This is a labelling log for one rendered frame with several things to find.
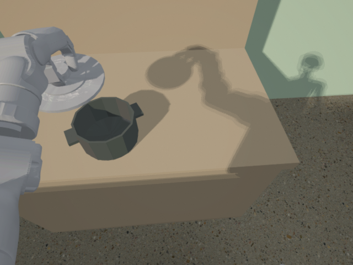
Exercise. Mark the robot left hand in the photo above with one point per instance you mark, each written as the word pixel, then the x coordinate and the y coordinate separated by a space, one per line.
pixel 57 40

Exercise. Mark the pot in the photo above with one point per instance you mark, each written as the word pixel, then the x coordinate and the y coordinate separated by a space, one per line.
pixel 105 127

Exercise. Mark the knob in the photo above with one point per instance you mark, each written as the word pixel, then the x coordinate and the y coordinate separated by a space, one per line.
pixel 63 69

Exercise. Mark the table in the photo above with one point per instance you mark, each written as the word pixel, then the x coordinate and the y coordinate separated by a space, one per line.
pixel 209 142

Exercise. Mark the left robot forearm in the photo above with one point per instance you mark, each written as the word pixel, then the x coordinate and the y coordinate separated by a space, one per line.
pixel 23 59

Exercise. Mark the lid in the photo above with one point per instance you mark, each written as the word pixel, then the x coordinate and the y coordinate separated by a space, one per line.
pixel 81 87

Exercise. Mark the robot left upper arm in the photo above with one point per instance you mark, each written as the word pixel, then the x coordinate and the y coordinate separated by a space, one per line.
pixel 20 168

